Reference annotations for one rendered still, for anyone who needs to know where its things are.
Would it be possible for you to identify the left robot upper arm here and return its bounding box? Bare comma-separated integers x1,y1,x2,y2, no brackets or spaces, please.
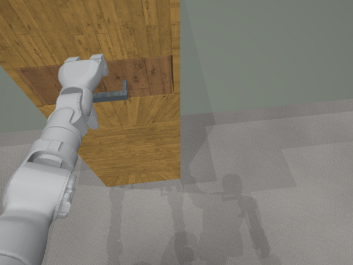
0,162,77,265

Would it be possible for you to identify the handle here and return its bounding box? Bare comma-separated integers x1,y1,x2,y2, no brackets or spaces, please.
93,80,129,103

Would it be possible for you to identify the drawer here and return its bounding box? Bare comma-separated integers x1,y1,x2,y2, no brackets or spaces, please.
16,55,172,105

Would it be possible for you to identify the left robot hand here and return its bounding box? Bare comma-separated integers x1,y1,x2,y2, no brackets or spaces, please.
58,54,109,130

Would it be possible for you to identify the left robot forearm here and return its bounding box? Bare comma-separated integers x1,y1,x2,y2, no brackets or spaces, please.
2,84,93,212

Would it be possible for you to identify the cabinet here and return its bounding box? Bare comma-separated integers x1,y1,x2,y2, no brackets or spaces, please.
0,0,180,187

